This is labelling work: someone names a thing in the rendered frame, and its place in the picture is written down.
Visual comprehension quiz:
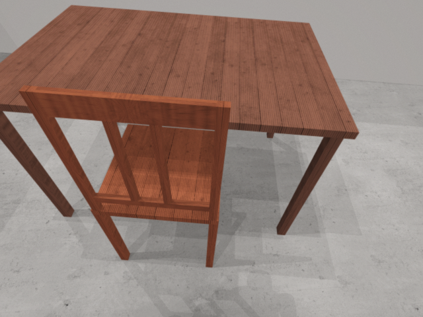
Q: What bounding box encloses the table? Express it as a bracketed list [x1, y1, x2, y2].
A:
[0, 5, 359, 235]

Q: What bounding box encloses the chair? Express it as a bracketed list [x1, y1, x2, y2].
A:
[19, 85, 231, 267]

